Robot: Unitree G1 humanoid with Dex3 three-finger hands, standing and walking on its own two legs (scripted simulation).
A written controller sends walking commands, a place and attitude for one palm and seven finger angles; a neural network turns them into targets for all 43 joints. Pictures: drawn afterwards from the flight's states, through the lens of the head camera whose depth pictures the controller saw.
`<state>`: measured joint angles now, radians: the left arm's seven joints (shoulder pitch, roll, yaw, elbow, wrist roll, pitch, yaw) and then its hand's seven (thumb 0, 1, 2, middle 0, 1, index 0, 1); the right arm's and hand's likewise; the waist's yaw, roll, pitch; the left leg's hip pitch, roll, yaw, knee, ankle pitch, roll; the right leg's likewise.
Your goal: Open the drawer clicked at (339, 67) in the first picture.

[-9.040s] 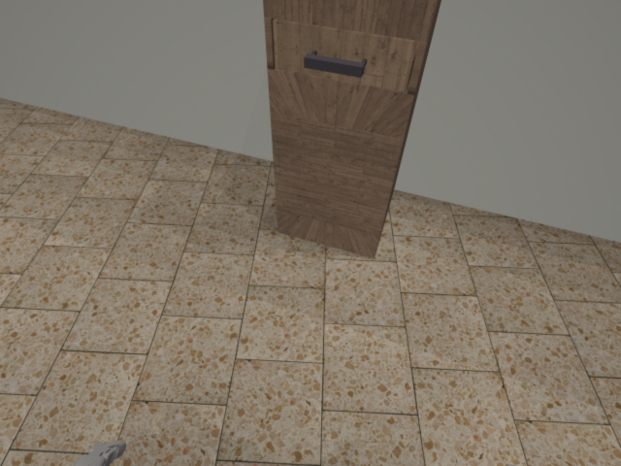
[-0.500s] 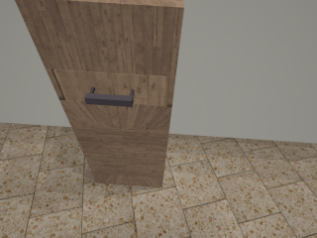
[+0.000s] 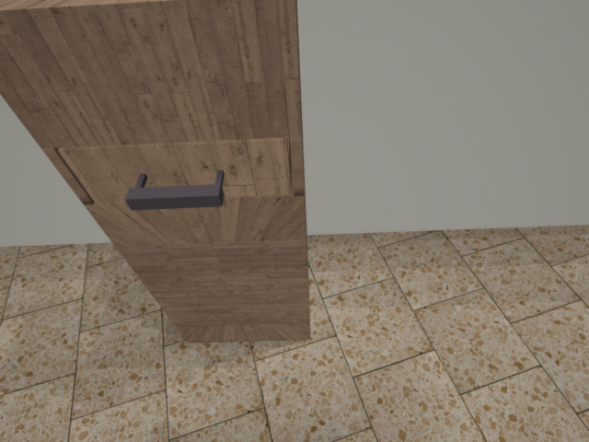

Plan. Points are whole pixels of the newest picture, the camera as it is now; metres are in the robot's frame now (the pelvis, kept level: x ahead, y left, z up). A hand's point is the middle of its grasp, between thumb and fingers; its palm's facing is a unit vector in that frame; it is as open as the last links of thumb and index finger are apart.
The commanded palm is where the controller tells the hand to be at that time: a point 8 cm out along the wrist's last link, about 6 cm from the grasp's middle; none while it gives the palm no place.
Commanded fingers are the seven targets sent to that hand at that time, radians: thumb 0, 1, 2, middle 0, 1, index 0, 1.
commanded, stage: come to a stop and stand still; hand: left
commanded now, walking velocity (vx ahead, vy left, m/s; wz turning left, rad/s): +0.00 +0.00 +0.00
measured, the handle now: (178, 187) +0.51 +0.23 +0.04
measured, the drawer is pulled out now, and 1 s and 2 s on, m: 0.00 0.00 0.00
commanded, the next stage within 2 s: look again from close up in 0.48 s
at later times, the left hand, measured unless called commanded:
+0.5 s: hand out of the picture +0.01 +0.15 -0.15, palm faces +0.04 -0.97 -0.23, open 7.3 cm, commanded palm none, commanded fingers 0.00 0.90 0.90 -0.20 -0.30 -0.20 -0.30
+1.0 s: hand out of the picture -0.02 +0.13 -0.16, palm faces +0.06 -0.98 -0.18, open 7.3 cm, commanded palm none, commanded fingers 0.00 0.90 0.90 -0.20 -0.30 -0.20 -0.30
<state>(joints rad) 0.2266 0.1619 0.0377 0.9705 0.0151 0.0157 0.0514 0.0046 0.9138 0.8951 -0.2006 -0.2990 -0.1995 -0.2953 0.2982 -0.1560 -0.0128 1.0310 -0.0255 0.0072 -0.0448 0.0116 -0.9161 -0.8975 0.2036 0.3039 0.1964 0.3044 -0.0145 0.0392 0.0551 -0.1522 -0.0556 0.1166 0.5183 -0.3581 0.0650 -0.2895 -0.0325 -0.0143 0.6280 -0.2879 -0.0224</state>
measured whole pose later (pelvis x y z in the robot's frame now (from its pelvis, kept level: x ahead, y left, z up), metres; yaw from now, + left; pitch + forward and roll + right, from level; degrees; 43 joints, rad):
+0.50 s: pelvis -0.02 -0.03 +0.01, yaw +1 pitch -1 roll +1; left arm 0.26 0.16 0.00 1.07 0.01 -0.01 0.04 0.00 0.93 0.89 -0.20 -0.30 -0.20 -0.30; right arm 0.27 -0.15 0.01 1.12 -0.02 -0.01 -0.02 0.01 -0.91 -0.90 0.20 0.30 0.19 0.30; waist -0.01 0.02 0.03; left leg -0.11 0.00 0.07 0.39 -0.26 0.01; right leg -0.20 0.03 -0.06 0.42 -0.20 -0.06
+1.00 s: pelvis +0.00 -0.03 +0.01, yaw +1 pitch -1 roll +0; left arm 0.32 0.12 -0.01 1.13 0.01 -0.02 0.04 0.01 0.92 0.89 -0.20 -0.30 -0.20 -0.30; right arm 0.32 -0.11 0.03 1.16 -0.02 -0.02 -0.04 0.00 -0.91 -0.90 0.20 0.30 0.19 0.30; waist 0.00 0.00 0.03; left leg -0.10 0.00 0.07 0.39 -0.28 0.01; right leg -0.19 0.03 -0.06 0.42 -0.23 -0.05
